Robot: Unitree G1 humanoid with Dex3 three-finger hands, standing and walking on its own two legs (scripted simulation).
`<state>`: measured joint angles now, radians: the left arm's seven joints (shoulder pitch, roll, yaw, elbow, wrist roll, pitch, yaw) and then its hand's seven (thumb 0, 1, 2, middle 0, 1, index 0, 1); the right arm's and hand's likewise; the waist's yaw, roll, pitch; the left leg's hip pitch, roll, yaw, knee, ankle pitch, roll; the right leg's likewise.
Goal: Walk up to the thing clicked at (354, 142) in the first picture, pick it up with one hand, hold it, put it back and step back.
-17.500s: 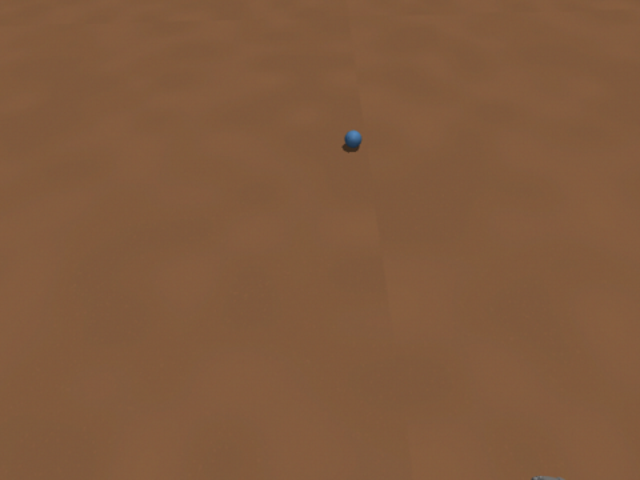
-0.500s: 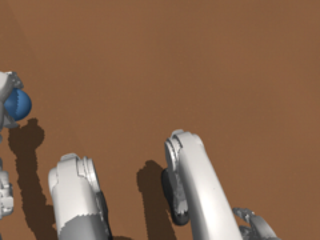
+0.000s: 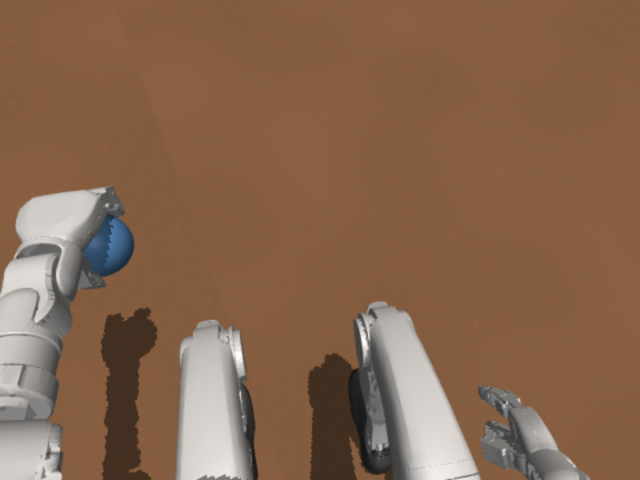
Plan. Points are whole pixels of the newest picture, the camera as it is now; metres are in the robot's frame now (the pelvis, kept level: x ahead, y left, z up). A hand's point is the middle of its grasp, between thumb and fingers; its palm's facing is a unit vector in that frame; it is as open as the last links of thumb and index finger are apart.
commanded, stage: lift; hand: left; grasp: from above
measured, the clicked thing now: (98, 244) +0.43 +0.28 -0.12
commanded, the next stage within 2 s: hold in 0.94 s
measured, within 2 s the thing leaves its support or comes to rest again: neither
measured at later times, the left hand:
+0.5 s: hand (9, 242) +0.35 +0.25 +0.10, palm faces -0.45 -0.09 -0.89, open 11.1 cm
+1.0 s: hand out of the picture +0.37 +0.24 +0.18, palm faces -0.44 -0.10 -0.89, open 11.0 cm
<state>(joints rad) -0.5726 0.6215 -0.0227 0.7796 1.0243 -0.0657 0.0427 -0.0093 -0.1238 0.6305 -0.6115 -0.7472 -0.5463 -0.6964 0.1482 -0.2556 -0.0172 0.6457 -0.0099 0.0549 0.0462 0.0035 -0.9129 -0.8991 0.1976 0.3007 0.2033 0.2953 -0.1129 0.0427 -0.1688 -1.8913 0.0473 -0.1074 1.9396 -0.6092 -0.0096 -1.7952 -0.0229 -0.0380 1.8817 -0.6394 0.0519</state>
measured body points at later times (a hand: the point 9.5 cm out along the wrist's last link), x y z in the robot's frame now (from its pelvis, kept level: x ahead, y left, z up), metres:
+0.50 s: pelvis +0.03 +0.00 +0.18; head +0.11 +0.01 +0.62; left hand +0.37 +0.25 +0.15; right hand +0.14 -0.26 +0.06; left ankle +0.09 +0.13 -0.44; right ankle +0.09 -0.15 -0.44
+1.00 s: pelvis +0.06 +0.00 +0.26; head +0.11 +0.00 +0.71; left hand +0.39 +0.24 +0.23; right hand +0.16 -0.26 +0.14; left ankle +0.09 +0.13 -0.44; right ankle +0.09 -0.15 -0.44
